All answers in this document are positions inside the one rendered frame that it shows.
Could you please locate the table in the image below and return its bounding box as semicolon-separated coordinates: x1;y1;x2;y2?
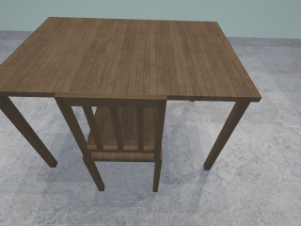
0;17;262;170

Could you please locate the chair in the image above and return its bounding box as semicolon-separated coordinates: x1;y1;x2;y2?
54;91;167;192

